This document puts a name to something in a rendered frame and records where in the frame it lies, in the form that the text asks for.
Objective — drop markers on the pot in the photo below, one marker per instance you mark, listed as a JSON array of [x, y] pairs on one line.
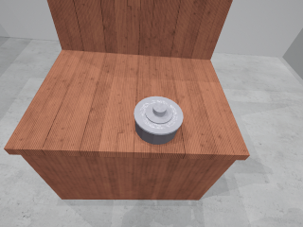
[[154, 139]]

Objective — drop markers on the knob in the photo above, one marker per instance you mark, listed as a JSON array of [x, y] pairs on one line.
[[159, 108]]

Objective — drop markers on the table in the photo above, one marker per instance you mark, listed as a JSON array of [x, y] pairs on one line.
[[78, 132]]

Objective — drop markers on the lid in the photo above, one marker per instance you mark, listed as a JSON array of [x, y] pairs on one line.
[[164, 124]]

